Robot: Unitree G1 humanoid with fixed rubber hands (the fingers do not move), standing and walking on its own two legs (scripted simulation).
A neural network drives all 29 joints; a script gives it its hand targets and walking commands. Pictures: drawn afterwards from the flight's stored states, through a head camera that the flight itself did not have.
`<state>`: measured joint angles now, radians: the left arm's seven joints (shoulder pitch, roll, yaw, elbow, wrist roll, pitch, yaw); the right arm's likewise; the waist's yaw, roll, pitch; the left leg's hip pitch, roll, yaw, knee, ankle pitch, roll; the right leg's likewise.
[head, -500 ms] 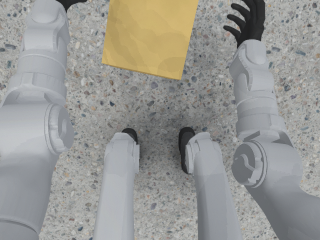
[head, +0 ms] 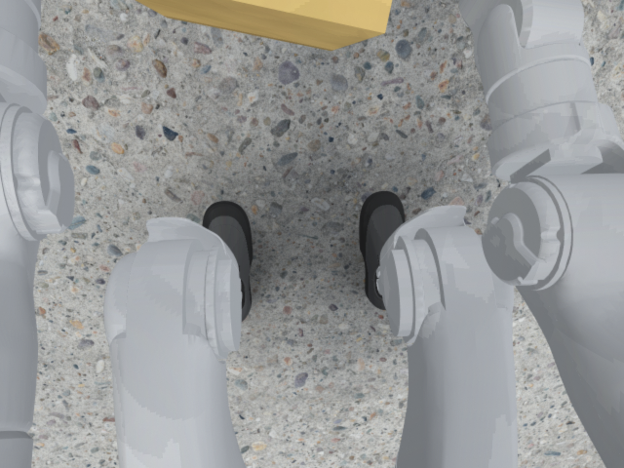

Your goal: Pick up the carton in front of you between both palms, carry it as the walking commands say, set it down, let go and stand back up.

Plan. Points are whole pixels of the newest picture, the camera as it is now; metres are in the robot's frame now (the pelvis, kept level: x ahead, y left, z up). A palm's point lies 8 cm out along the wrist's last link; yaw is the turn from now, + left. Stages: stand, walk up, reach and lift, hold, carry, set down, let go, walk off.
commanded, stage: reach and lift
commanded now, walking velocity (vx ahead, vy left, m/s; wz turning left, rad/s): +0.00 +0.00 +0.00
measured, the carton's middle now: out of the picture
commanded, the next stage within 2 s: none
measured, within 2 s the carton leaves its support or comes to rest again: leaves its support in 0.82 s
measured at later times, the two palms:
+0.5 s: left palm out of the picture +0.58 +0.21 -0.18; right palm out of the picture +0.56 -0.09 -0.18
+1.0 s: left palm out of the picture +0.55 +0.21 -0.11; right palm out of the picture +0.55 -0.09 -0.10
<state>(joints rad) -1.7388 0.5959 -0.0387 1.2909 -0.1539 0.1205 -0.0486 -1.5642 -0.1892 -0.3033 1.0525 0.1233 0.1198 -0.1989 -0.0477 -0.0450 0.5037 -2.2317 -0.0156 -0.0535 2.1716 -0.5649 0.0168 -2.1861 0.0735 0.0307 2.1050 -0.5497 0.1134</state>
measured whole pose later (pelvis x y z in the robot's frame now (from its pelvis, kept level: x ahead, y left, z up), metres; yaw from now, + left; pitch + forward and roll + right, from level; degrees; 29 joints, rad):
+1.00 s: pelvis +0.01 -0.01 +0.01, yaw +2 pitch +40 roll -4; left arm -1.39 0.33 0.08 0.90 -0.02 0.35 0.05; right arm -1.23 -0.02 -0.42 0.69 0.05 0.27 -0.23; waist -0.01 -0.07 0.18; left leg -2.25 -0.08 -0.08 2.14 -0.58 -0.03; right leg -2.20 0.14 0.07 2.10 -0.59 0.13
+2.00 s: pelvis +0.06 -0.02 +0.25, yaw +7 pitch +31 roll -1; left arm -0.70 -0.02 0.34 0.70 0.21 0.36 0.03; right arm -0.65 0.13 -0.44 0.61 -0.18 0.31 -0.10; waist -0.01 -0.03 -0.22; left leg -1.36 -0.09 -0.12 1.27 -0.45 -0.04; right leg -1.34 0.10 0.13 1.27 -0.47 0.06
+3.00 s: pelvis +0.09 -0.02 +0.39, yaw +7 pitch -3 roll +0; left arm -0.33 -0.15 0.28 0.42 0.29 0.64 0.01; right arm -0.35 0.17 -0.32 0.42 -0.31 0.60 -0.02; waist 0.00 -0.01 -0.01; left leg -0.22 -0.04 -0.14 0.49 -0.22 -0.02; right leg -0.21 0.05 0.15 0.50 -0.24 0.02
